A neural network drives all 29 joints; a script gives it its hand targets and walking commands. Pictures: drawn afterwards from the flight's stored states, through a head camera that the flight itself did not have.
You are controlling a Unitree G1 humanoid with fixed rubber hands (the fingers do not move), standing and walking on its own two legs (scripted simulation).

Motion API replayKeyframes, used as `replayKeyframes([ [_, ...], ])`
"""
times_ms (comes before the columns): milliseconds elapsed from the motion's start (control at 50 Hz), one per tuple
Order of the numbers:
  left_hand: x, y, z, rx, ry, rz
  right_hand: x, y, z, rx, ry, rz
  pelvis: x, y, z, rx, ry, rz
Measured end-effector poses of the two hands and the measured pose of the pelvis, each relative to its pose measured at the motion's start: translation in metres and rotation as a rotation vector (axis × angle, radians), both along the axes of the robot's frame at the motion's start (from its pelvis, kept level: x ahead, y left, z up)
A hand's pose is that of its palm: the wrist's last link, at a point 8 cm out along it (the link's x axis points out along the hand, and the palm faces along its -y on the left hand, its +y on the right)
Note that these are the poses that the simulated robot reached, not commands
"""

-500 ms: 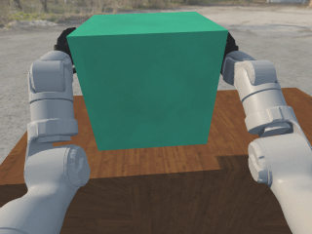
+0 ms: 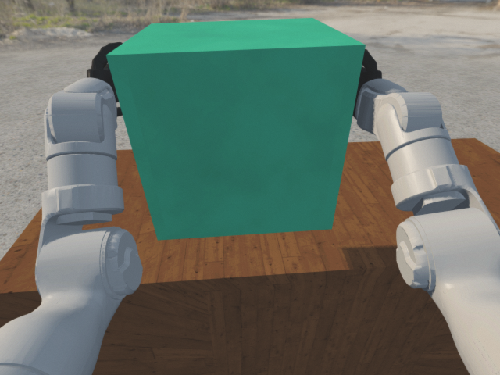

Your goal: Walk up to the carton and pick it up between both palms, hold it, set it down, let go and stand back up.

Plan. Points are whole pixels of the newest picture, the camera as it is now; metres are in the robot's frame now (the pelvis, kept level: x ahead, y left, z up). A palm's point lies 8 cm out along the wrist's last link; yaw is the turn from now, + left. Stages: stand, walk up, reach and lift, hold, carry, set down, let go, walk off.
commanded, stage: hold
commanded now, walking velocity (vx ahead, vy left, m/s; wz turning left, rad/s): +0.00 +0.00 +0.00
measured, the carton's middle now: (239, 123) +0.41 +0.00 +0.28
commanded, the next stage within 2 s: none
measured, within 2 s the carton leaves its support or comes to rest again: neither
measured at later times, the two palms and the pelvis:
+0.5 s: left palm (105, 93) +0.36 +0.18 +0.35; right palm (369, 94) +0.36 -0.18 +0.34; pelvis +0.00 +0.00 +0.00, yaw +0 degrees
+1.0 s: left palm (105, 96) +0.36 +0.18 +0.35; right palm (367, 96) +0.36 -0.18 +0.34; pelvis +0.00 +0.00 +0.00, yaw +0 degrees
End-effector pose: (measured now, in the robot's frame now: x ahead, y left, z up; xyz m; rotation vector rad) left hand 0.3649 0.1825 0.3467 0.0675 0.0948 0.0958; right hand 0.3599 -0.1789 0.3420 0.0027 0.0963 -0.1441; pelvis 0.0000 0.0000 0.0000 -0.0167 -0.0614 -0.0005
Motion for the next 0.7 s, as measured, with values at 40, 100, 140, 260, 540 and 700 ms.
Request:
replayKeyframes([
  [40, 0.001, 0.0, 0.0, 0.001, -0.006, 0.0, 0.001, 0.0, 0.001, -0.007, -0.006, 0.001, 0.001, 0.0, 0.0, 0.0, 0.004, 0.0],
  [100, 0.0, 0.001, 0.0, 0.002, -0.016, -0.001, 0.0, 0.001, 0.001, -0.007, -0.016, 0.002, 0.004, 0.0, 0.0, 0.0, 0.0, 0.001],
  [140, -0.001, 0.002, -0.001, 0.001, -0.017, -0.002, -0.001, 0.001, 0.0, -0.005, -0.017, 0.002, 0.005, 0.001, 0.001, 0.0, -0.008, 0.001],
  [260, -0.005, 0.0, -0.006, 0.001, -0.008, -0.006, -0.005, 0.0, -0.006, -0.002, -0.006, -0.001, 0.005, 0.002, 0.0, 0.001, -0.019, -0.002],
  [540, -0.004, -0.002, 0.006, -0.006, -0.043, -0.002, -0.004, -0.002, 0.006, -0.011, -0.041, 0.0, 0.004, 0.0, 0.0, 0.001, -0.01, -0.009],
  [700, -0.005, 0.003, -0.003, -0.001, -0.003, 0.002, -0.004, 0.003, -0.002, -0.009, -0.002, 0.004, 0.004, 0.001, 0.0, 0.002, -0.014, 0.001],
])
